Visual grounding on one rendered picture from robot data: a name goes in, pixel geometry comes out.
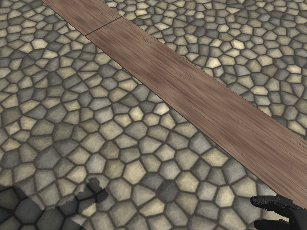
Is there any robot right hand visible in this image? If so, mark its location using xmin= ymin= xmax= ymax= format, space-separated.
xmin=248 ymin=194 xmax=307 ymax=230

